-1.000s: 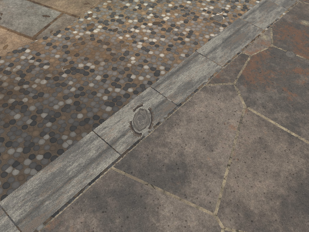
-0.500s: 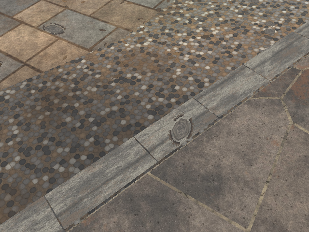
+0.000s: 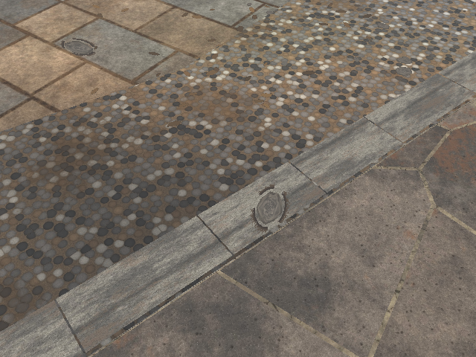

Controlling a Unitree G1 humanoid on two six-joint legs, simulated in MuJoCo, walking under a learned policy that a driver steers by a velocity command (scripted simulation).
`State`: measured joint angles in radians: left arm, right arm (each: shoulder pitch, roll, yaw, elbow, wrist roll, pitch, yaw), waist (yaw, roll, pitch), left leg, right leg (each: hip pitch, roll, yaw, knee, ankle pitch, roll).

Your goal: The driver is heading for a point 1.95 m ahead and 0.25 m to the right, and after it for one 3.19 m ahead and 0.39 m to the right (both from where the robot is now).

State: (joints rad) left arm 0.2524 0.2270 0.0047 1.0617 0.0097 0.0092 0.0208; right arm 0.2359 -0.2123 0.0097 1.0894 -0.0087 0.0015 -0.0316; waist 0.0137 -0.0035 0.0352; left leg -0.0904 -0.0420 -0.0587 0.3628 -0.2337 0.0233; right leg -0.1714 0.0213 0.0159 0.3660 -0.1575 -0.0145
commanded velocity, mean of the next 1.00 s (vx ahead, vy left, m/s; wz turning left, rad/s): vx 0.18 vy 0.00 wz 0.00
